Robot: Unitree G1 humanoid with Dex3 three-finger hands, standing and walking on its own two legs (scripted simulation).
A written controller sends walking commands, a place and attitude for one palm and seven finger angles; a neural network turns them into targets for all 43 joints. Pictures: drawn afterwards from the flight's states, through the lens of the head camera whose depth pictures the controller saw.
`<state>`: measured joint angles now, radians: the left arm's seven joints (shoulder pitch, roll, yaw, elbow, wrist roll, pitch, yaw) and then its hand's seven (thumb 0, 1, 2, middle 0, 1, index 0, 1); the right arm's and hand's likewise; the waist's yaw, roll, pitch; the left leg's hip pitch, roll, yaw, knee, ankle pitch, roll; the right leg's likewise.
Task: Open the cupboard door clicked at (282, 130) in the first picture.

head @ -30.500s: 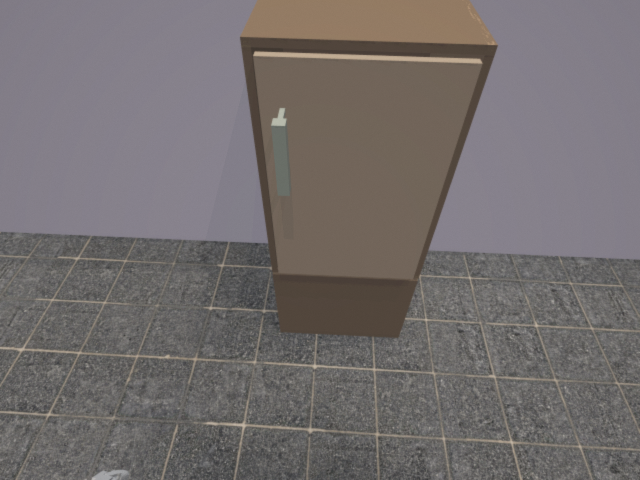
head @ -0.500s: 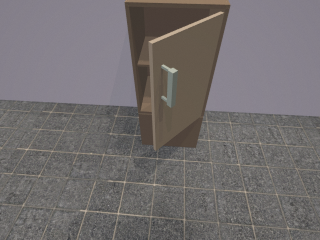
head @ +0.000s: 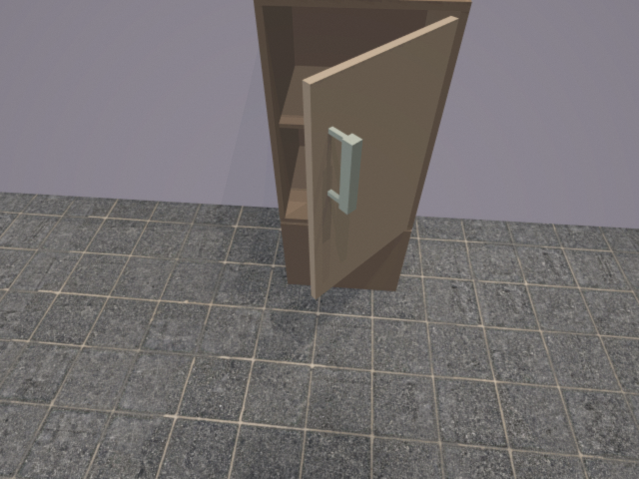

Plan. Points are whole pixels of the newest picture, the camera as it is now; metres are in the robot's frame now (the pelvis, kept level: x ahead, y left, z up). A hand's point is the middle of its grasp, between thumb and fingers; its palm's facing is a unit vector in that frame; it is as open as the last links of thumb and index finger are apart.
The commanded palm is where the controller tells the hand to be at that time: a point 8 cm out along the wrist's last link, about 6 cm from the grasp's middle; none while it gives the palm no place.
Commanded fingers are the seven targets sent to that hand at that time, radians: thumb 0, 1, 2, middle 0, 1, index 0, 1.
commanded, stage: look to check the result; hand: left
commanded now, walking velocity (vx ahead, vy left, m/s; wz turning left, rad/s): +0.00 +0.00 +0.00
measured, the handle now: (341, 171) +0.61 +0.00 +0.03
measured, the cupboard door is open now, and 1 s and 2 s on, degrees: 47 47 47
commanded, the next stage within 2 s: walk to a spot facing it in 0.22 s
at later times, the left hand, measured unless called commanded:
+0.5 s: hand out of the picture +0.02 +0.18 -0.18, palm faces +0.01 -0.98 -0.22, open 7.4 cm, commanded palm none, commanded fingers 0.00 0.90 0.90 -0.20 -0.30 -0.20 -0.30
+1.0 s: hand out of the picture +0.09 +0.15 -0.16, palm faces -0.21 -0.93 -0.30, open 7.4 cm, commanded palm none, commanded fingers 0.00 0.90 0.90 -0.20 -0.30 -0.20 -0.30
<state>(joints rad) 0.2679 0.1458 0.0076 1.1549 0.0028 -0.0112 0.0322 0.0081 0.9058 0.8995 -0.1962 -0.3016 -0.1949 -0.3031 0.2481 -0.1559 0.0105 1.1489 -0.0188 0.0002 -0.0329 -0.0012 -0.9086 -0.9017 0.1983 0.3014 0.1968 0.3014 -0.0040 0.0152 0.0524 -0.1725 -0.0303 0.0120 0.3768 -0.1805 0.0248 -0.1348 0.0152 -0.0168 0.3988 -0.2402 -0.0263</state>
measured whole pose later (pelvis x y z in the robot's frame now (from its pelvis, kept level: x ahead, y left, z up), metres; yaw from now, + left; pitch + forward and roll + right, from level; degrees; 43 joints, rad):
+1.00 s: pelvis +0.00 -0.04 +0.00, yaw -18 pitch +1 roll +3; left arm 0.25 0.19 0.08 0.95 0.02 0.03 0.02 0.01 0.90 0.90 -0.20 -0.30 -0.20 -0.30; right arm 0.08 -0.23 -0.06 0.93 -0.01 0.06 -0.03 0.00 -0.91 -0.90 0.20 0.30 0.20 0.30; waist 0.03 0.01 0.10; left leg -0.48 0.02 -0.02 1.07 -0.39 -0.06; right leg -0.25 0.09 0.12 0.48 -0.25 -0.08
